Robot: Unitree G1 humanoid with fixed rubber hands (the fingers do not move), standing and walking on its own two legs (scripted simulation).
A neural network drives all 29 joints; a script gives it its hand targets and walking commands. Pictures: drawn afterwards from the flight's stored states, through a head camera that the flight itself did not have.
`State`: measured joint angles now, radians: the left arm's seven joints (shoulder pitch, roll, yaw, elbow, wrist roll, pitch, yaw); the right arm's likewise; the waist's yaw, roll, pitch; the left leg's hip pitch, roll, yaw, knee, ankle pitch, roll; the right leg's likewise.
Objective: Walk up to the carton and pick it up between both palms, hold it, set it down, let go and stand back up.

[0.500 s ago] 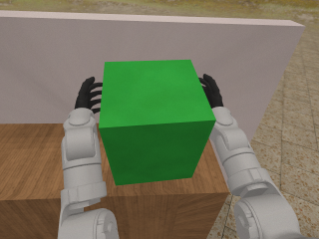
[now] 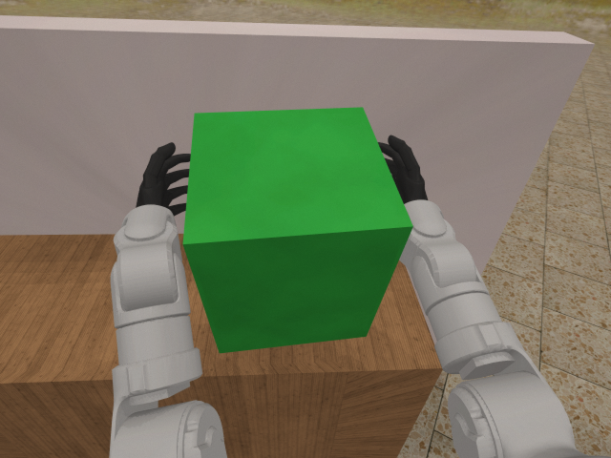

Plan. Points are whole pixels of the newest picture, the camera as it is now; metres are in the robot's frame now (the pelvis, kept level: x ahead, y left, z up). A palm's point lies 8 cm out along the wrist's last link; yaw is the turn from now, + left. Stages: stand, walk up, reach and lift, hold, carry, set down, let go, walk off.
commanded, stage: hold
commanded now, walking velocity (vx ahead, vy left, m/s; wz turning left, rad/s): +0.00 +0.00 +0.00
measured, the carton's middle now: (288, 235) +0.37 +0.01 +0.15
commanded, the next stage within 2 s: none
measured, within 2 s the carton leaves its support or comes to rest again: neither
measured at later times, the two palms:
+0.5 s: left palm (155, 209) +0.35 +0.16 +0.21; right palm (407, 198) +0.36 -0.14 +0.21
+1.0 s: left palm (158, 212) +0.35 +0.16 +0.21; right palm (413, 201) +0.36 -0.14 +0.21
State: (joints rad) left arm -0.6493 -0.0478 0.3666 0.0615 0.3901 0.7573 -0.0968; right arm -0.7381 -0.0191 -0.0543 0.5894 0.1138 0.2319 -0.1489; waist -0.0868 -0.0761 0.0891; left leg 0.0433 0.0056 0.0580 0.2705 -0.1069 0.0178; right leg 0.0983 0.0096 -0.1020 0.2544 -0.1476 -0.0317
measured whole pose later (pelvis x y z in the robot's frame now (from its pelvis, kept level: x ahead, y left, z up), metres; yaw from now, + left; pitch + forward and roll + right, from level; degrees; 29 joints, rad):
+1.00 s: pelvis +0.00 +0.00 +0.00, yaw +0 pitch -13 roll +0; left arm -0.63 -0.06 0.37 0.03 0.40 0.79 -0.11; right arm -0.72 -0.01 -0.05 0.56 0.12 0.27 -0.15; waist -0.09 -0.07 0.09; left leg 0.06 0.01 0.06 0.27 -0.10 0.01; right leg 0.11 0.01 -0.10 0.26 -0.15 -0.04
